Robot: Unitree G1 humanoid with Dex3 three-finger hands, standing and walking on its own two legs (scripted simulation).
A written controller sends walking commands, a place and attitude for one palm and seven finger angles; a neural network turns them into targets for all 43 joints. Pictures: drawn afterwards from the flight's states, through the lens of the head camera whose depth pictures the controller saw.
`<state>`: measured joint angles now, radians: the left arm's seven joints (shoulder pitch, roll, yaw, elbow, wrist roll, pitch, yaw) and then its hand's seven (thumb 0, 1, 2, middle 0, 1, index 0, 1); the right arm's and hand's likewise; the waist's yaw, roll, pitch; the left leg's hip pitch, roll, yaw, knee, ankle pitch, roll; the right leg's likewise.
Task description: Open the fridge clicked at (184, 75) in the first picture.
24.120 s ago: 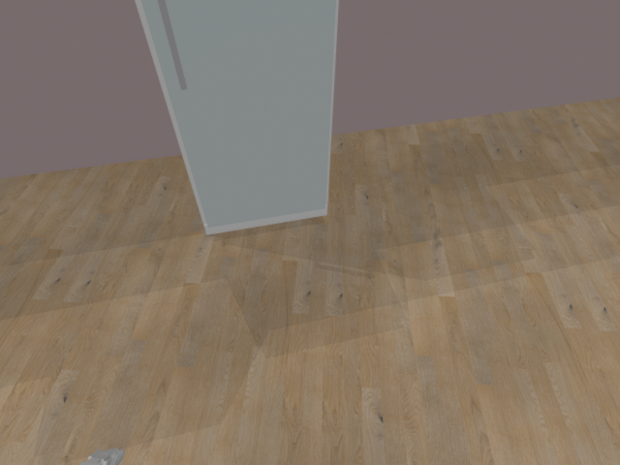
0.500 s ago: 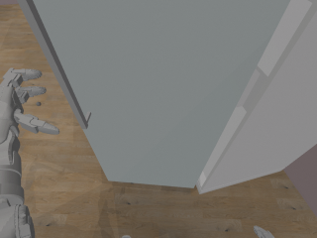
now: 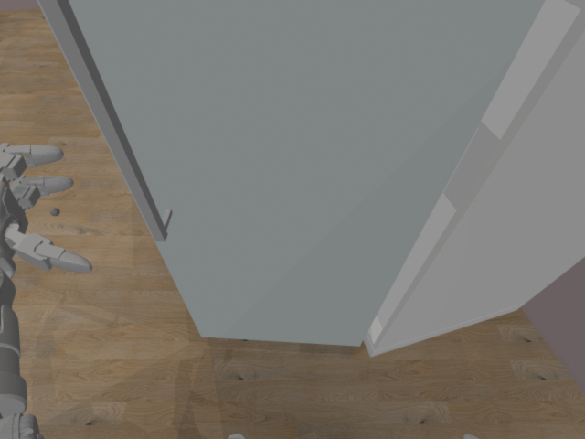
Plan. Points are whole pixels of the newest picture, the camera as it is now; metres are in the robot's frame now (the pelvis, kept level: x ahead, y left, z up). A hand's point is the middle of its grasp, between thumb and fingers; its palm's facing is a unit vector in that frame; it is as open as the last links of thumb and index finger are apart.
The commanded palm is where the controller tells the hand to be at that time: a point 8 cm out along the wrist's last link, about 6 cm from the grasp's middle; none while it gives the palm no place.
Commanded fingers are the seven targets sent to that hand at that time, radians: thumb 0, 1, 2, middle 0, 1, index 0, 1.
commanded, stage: slip the hand off the handle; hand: left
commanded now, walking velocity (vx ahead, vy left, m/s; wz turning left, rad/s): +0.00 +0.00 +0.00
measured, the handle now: (122, 127) +0.45 +0.24 +0.19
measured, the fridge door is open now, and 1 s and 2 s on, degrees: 70 70 70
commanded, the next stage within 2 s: draw the hand back to the body in 0.46 s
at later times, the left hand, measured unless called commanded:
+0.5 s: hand (33, 280) +0.26 +0.29 +0.13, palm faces +0.26 -0.94 -0.22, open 14.7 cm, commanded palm +0.23 +0.33 +0.14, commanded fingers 0.00 -0.55 0.20 -0.25 -1.15 -0.25 -1.15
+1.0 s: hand (11, 300) +0.23 +0.28 +0.15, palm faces +0.25 -0.97 -0.01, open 14.7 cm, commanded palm +0.19 +0.32 +0.16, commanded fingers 0.00 -0.48 0.23 -0.25 -1.11 -0.25 -1.11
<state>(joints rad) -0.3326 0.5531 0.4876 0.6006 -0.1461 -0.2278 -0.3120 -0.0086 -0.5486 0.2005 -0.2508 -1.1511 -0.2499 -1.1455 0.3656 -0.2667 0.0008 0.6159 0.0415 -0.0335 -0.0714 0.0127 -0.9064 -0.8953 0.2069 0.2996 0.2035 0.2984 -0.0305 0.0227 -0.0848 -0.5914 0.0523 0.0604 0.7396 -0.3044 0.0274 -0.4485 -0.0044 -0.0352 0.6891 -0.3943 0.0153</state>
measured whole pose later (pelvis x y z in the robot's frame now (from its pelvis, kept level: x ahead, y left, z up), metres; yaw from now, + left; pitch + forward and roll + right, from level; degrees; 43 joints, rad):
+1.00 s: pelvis -0.01 -0.02 +0.01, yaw +2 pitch +0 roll -1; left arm 0.06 0.42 0.49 0.12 -0.38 0.08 -0.35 -0.01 -0.55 0.20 -0.25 -1.15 -0.25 -1.15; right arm 0.27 -0.27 0.04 0.61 0.08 -0.23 -0.12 0.02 -0.91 -0.90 0.21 0.30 0.20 0.30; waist 0.05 0.05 -0.07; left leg -0.37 0.04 0.03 0.60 -0.24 0.00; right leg -0.23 0.00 -0.07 0.58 -0.36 -0.01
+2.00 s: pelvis +0.02 -0.02 +0.03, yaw +2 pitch -4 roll +0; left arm 0.44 0.35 0.35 -0.35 -0.09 -0.03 0.09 0.02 0.84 0.88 -0.21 -0.33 -0.21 -0.33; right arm 0.18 -0.23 0.02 0.64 -0.01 -0.08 -0.09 0.02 -0.91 -0.90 0.21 0.30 0.20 0.30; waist 0.09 0.05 0.01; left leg -0.13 0.01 0.04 0.40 -0.19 0.00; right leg 0.01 -0.02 -0.06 0.37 -0.30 0.00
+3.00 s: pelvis -0.07 +0.02 +0.02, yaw +5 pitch +0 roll -3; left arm 0.56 0.41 0.42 -0.52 -0.06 -0.21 0.13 0.02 0.89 0.90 -0.21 -0.30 -0.21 -0.30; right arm 0.22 -0.21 0.01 0.59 0.00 -0.06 -0.08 0.02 -0.90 -0.90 0.21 0.30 0.20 0.30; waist 0.04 0.02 0.02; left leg -0.44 -0.01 0.00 0.58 -0.20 0.04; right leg -0.27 0.00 -0.03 0.50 -0.23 0.03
